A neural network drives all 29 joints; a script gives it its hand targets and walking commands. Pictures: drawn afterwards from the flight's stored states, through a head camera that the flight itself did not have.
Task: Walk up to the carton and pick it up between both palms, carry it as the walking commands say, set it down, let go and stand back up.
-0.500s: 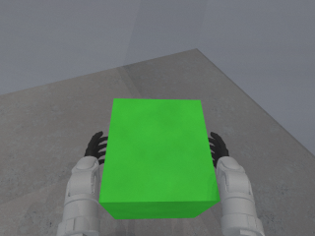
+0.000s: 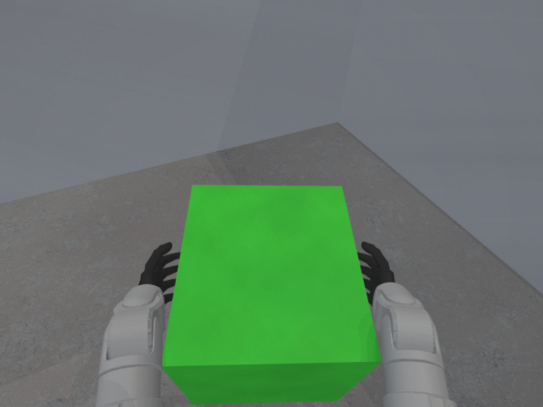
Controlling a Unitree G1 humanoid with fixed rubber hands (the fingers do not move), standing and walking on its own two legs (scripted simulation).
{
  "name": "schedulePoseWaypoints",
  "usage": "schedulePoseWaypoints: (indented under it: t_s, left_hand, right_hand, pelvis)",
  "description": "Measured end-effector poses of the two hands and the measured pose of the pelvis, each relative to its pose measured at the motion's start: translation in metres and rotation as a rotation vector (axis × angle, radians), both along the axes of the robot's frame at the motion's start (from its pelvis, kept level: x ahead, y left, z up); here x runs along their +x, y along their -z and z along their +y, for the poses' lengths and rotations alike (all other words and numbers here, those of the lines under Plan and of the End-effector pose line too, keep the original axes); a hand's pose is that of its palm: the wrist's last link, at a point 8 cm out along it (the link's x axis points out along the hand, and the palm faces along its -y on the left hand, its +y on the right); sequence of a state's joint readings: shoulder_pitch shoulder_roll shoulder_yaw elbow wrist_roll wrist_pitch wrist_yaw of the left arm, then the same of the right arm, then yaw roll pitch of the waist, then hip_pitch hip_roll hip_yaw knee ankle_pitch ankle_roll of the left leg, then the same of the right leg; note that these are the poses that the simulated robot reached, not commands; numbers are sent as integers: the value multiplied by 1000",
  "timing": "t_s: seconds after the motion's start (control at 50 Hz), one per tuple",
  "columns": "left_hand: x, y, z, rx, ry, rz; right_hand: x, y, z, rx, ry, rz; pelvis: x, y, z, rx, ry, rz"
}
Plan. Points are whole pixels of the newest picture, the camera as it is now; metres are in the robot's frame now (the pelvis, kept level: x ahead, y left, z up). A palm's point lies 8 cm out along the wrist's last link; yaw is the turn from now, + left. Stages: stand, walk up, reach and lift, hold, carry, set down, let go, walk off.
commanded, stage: reach and lift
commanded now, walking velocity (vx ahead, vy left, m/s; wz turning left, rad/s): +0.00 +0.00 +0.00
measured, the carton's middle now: (267, 296) +0.31 +0.01 -0.03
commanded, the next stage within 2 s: hold in 0.94 s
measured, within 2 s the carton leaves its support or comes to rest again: neither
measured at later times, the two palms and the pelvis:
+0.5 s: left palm (155, 288) +0.28 +0.17 +0.04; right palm (383, 291) +0.27 -0.17 +0.04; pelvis -0.01 +0.01 +0.00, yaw -1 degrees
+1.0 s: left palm (155, 298) +0.27 +0.17 +0.04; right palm (386, 298) +0.26 -0.17 +0.04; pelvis +0.00 +0.00 +0.00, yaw +0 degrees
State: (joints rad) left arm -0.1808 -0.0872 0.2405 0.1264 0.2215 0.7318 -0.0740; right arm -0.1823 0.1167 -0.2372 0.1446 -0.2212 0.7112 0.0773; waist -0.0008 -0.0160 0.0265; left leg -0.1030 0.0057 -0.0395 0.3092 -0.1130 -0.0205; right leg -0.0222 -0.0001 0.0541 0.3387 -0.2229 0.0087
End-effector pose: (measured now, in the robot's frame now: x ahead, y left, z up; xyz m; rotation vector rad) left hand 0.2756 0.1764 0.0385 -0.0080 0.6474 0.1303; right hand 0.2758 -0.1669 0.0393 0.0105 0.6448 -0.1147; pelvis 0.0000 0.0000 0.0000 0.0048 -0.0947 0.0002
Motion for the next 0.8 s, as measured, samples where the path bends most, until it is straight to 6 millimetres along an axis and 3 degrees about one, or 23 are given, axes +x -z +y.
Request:
schedulePoseWaypoints:
  t_s: [0.42,0.8]
  left_hand:
    - [8,2,-1,0,36,7]
    - [-1,1,-4,6,19,8]
  right_hand:
    - [-3,-1,-1,-19,24,7]
    - [-7,1,-4,-10,11,9]
  pelvis:
    - [-8,0,14,-2,13,6]
    - [-2,-1,6,2,7,7]
